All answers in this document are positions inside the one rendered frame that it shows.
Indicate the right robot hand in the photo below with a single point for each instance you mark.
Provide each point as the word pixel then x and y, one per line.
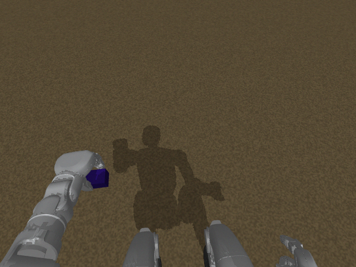
pixel 302 257

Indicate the left robot arm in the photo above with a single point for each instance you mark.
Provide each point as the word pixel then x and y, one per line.
pixel 39 244

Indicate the left robot hand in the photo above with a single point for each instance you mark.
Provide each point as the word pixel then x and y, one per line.
pixel 80 163

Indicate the small box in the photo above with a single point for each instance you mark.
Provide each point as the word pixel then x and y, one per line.
pixel 98 178

